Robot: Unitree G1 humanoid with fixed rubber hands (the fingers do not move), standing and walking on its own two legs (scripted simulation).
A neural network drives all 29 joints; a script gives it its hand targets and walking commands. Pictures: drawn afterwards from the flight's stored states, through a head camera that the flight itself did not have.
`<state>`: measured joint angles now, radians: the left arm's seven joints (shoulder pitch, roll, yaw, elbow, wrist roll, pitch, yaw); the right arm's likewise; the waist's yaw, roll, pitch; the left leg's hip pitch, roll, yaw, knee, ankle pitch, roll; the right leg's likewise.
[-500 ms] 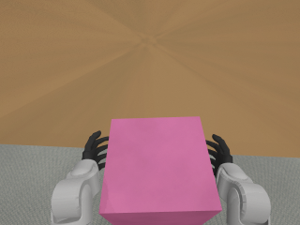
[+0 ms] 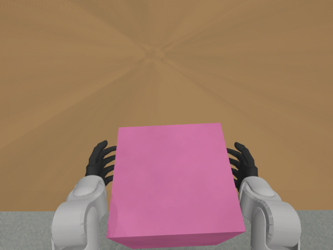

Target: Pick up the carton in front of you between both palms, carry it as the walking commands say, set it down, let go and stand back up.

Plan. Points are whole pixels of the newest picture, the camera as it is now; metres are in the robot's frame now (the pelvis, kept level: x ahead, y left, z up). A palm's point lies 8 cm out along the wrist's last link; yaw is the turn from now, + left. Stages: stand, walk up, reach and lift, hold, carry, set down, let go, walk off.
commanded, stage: carry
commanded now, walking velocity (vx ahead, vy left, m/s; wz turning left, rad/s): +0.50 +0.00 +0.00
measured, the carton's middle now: (172, 192) +0.24 +0.00 +0.04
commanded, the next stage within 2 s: none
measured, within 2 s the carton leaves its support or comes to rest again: neither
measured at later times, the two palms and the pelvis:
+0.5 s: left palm (126, 60) +0.65 +0.14 +0.15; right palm (216, 61) +0.65 -0.16 +0.15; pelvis +0.33 -0.01 +0.00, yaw -1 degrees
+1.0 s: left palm (137, 19) +1.02 +0.14 +0.15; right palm (202, 19) +1.04 -0.16 +0.15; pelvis +0.67 -0.03 +0.02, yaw +1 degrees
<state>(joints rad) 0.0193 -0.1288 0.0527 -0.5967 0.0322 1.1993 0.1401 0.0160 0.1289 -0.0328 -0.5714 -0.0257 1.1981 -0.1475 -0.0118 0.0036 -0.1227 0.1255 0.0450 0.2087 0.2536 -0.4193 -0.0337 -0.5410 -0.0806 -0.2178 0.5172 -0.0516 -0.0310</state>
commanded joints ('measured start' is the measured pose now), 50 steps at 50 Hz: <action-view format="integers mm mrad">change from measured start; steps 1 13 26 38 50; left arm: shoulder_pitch -388 -700 -1100 -1145 -1098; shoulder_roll -639 -515 -549 -683 -632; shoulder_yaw -599 -526 -368 -349 -411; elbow -80 66 394 421 322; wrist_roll -277 -288 -219 -146 -242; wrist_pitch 14 32 -10 -114 -43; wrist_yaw -69 -36 40 33 22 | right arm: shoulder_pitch -425 -715 -1074 -1289 -1149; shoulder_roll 605 519 509 732 605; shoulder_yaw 584 505 296 449 352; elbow -146 17 368 260 246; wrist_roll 269 233 175 328 216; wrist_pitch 13 31 -11 -125 -41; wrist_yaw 75 11 -45 16 -16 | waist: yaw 25 42 -61 -65 118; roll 69 -115 -69 101 -237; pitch -135 -169 -237 -370 -495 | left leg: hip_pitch -191 -813 -335 159 -919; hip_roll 124 69 -111 228 -80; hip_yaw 46 -145 42 -388 -272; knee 374 741 276 163 1256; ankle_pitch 722 232 265 544 -66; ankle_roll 68 59 123 269 70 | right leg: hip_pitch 437 524 532 -412 927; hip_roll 90 -205 -77 15 -252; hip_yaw -66 231 -4 189 840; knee -37 -321 214 762 -116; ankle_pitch -115 -91 447 -306 7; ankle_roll -9 -139 -56 -32 -306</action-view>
